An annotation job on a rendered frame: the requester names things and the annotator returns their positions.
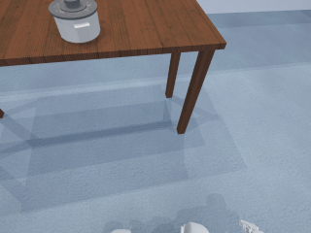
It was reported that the lid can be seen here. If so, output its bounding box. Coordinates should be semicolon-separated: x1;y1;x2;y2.
49;0;98;20

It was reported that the pot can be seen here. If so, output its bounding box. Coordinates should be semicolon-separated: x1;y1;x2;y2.
54;11;101;43

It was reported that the right robot hand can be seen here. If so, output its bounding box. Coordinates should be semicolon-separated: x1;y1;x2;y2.
238;220;263;233

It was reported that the robot right thigh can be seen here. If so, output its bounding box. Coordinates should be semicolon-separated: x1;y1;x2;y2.
179;222;209;233

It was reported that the table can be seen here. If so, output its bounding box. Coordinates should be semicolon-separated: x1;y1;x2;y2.
0;0;226;135

